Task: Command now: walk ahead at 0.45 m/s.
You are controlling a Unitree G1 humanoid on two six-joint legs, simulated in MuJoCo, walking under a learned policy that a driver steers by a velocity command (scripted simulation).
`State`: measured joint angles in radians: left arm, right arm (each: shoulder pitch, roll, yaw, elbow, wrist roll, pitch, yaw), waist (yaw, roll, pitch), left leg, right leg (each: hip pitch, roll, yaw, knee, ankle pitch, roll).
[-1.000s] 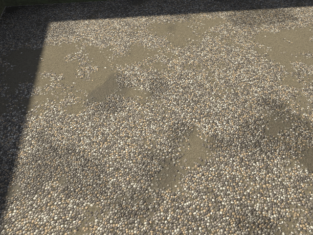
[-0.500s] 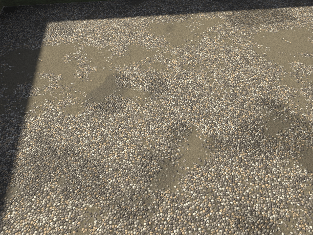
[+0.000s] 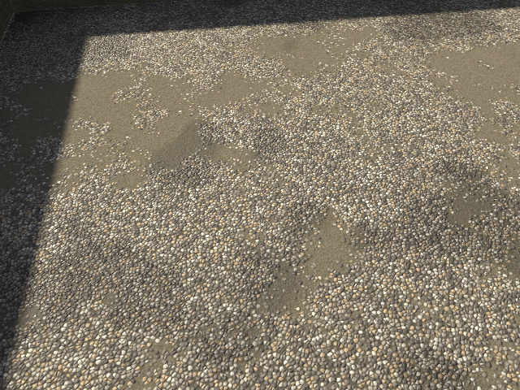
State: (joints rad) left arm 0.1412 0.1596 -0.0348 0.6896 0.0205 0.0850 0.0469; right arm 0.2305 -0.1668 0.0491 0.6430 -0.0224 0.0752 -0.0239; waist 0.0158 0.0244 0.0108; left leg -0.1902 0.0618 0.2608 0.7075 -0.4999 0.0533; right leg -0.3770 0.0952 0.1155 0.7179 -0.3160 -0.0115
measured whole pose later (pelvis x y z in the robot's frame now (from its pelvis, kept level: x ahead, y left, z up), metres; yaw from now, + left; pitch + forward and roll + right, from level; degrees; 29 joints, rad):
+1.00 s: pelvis -0.03 -0.02 +0.01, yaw -1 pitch -2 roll +0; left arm 0.13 0.14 -0.04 0.66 0.01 0.04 0.01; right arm 0.18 -0.13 0.04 0.58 -0.02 0.07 -0.02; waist 0.01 0.00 0.02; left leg -0.18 0.07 0.26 0.66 -0.43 0.04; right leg -0.37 0.11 0.12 0.65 -0.23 -0.03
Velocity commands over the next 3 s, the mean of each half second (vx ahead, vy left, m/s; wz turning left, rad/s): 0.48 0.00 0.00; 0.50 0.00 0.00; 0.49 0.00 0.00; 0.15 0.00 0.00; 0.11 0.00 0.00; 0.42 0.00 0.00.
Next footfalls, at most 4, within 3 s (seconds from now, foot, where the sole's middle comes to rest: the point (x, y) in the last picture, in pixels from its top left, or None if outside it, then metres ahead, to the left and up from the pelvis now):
none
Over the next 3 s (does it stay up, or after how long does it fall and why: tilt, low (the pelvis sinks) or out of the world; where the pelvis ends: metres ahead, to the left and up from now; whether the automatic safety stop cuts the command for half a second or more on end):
stays up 0.00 0.00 0.00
